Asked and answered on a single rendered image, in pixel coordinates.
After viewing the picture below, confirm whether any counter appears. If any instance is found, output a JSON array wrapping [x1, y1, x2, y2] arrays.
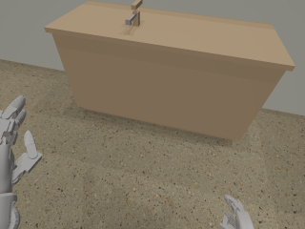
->
[[44, 0, 295, 141]]

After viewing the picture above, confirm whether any robot left forearm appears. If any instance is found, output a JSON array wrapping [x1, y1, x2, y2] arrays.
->
[[0, 193, 21, 229]]

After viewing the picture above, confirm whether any left robot hand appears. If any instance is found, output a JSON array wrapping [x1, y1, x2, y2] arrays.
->
[[0, 95, 42, 194]]

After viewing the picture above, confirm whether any right robot hand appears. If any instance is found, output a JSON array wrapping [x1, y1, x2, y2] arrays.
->
[[219, 195, 255, 229]]

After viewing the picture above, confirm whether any tap lever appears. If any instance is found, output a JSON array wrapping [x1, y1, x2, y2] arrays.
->
[[125, 12, 137, 26]]

